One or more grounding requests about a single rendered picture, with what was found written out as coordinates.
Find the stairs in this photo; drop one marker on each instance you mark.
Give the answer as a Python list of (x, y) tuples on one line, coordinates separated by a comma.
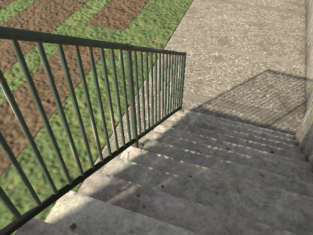
[(194, 174)]

